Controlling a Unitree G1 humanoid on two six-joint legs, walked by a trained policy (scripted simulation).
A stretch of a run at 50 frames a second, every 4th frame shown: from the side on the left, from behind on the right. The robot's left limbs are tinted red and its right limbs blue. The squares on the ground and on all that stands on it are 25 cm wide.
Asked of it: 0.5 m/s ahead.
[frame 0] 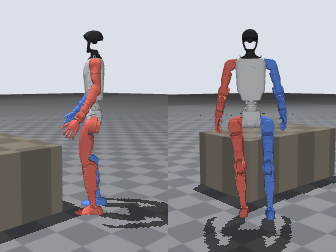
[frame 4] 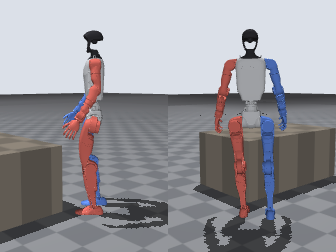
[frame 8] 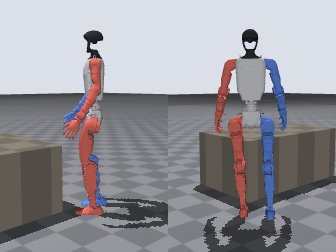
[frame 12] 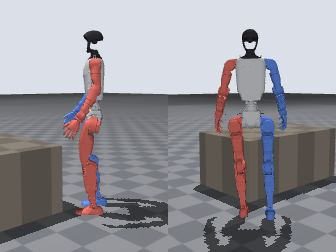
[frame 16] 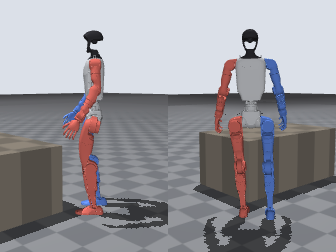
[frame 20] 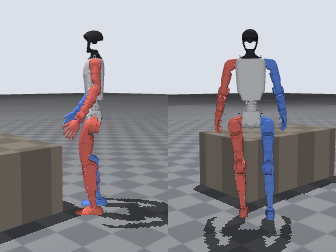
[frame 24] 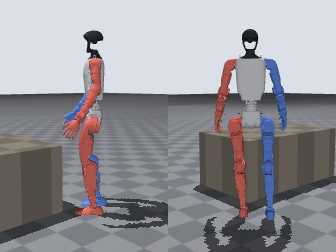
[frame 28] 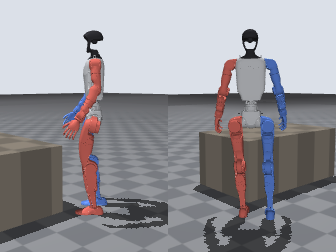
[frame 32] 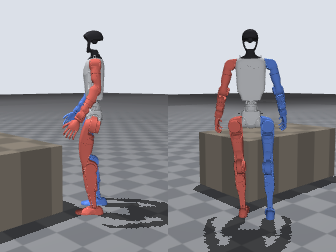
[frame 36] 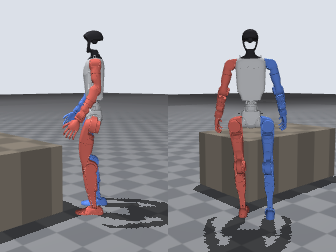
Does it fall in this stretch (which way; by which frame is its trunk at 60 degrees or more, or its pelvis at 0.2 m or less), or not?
no
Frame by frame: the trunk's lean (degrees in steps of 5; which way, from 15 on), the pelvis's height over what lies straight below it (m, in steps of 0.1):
0: 0, 0.8
4: 0, 0.8
8: 0, 0.8
12: 0, 0.8
16: 0, 0.8
20: 0, 0.8
24: 0, 0.8
28: 0, 0.8
32: 0, 0.8
36: 0, 0.8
